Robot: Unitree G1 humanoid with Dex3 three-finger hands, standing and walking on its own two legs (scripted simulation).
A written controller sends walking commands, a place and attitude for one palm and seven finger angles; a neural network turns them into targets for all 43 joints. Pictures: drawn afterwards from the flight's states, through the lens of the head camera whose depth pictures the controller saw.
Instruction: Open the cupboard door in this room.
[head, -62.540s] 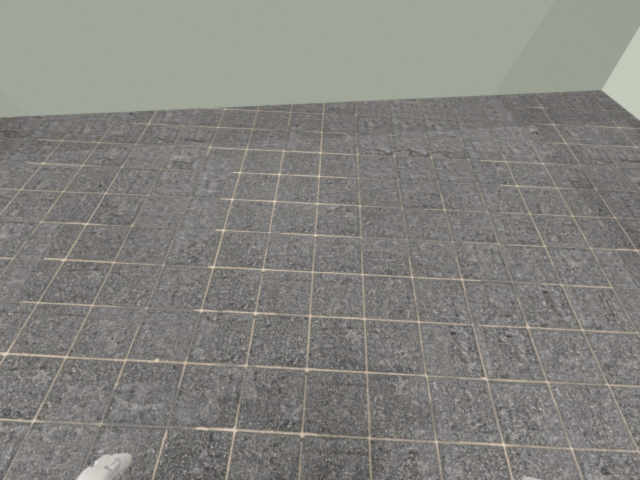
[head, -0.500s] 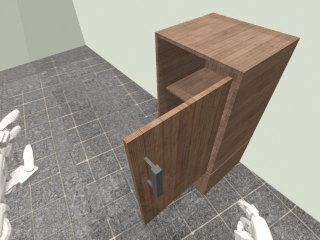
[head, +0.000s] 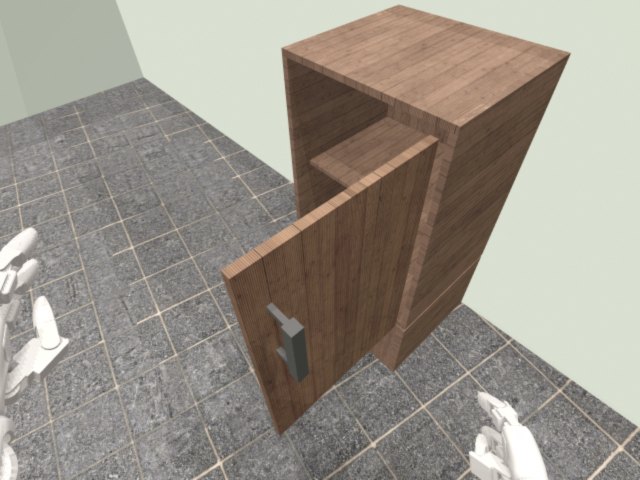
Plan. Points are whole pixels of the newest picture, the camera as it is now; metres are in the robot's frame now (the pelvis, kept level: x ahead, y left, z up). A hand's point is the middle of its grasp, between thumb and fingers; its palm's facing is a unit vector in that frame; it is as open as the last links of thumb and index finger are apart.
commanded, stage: step back with the hand held close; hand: left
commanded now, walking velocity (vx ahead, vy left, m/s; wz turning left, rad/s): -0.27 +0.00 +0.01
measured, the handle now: (287, 343) +0.31 +0.09 -0.05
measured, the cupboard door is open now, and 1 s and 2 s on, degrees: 90 90 90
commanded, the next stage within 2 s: stop stepping back and stand still in 1.06 s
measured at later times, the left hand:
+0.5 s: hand out of the picture +0.13 +0.29 +0.14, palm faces +0.44 -0.74 -0.51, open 7.4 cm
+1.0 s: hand out of the picture +0.07 +0.27 +0.15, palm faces +0.44 -0.76 -0.47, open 7.4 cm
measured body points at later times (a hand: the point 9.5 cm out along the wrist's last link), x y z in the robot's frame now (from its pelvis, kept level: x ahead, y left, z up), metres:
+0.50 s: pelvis -0.07 +0.02 -0.02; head -0.05 +0.02 +0.43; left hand +0.10 +0.32 +0.17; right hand +0.11 -0.22 -0.09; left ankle -0.01 +0.11 -0.74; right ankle +0.01 -0.11 -0.74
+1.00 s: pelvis -0.14 +0.00 -0.01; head -0.10 +0.02 +0.43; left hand +0.04 +0.30 +0.18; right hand +0.04 -0.22 -0.10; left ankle -0.01 +0.11 -0.74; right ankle -0.28 -0.11 -0.73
